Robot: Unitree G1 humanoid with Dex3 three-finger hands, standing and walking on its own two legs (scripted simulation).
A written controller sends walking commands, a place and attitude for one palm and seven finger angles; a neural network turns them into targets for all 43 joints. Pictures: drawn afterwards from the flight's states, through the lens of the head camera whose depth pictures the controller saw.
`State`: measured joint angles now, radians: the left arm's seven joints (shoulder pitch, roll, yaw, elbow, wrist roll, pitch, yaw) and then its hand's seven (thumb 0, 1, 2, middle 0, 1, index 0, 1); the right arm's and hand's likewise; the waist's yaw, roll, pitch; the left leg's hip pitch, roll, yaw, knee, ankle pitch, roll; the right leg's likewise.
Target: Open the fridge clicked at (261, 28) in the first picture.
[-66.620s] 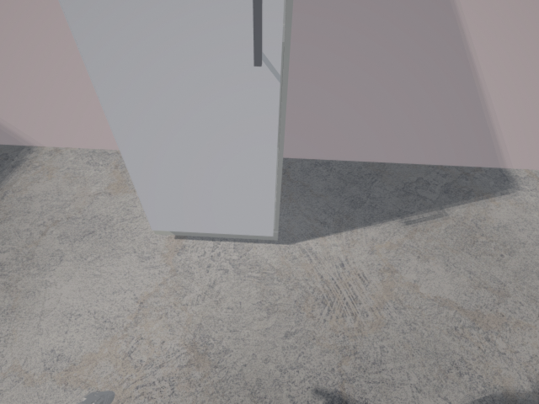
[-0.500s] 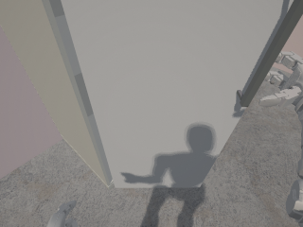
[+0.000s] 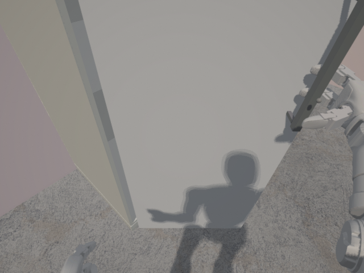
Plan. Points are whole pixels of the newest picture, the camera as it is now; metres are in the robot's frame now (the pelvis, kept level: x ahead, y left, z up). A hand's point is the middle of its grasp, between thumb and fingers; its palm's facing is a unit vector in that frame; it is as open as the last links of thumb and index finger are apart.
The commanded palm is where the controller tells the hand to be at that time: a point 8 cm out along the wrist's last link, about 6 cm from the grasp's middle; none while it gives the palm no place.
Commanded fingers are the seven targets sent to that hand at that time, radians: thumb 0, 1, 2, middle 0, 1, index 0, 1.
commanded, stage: slide the fingers in behind the handle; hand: right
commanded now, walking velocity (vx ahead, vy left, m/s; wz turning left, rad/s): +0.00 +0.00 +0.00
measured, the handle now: (319, 72) +0.48 -0.23 +0.25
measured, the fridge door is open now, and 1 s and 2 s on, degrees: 46 47 49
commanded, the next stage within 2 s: grip the handle and tug to test in 0.82 s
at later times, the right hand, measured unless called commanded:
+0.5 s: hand (316, 101) +0.41 -0.22 +0.22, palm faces -0.01 +1.00 -0.02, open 14.3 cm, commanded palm +0.38 -0.26 +0.23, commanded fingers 0.00 0.50 -0.30 0.30 1.20 0.30 1.20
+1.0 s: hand (314, 102) +0.41 -0.21 +0.22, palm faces -0.03 +1.00 -0.02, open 14.1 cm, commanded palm +0.39 -0.26 +0.23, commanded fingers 0.00 0.27 -0.40 0.32 1.23 0.32 1.23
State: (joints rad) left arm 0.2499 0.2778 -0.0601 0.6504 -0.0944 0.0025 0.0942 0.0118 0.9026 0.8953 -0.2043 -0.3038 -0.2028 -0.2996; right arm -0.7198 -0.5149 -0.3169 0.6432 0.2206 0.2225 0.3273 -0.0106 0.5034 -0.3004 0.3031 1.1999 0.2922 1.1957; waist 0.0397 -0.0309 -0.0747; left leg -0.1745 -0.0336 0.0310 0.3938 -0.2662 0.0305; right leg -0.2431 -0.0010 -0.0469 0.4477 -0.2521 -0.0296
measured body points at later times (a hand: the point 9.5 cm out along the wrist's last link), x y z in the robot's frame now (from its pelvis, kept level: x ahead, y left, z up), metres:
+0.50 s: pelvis +0.00 +0.00 +0.00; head +0.00 +0.00 +0.45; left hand +0.15 +0.25 -0.10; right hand +0.41 -0.27 +0.23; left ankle -0.04 +0.10 -0.74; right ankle -0.01 -0.10 -0.74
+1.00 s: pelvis +0.00 -0.01 +0.00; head -0.01 +0.00 +0.45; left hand +0.15 +0.24 -0.10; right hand +0.40 -0.26 +0.23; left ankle -0.04 +0.10 -0.74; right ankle -0.01 -0.10 -0.74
